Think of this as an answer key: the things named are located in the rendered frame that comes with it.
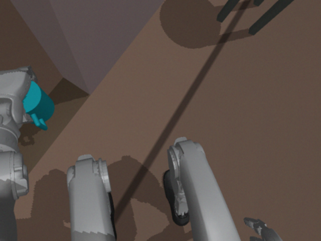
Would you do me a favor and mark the left robot hand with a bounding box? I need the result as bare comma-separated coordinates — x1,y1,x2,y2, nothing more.
0,66,38,124

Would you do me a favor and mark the left robot arm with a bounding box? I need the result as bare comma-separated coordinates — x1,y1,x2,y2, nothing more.
0,94,29,241

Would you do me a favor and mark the right robot hand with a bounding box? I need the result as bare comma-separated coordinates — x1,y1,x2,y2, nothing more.
244,217,283,241

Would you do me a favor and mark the mug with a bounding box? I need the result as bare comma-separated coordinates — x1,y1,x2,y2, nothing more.
22,80,55,131

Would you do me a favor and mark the left robot foot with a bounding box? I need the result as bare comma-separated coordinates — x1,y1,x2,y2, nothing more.
108,193,117,240

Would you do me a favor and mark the right robot foot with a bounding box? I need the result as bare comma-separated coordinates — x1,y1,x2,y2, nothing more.
163,170,190,226

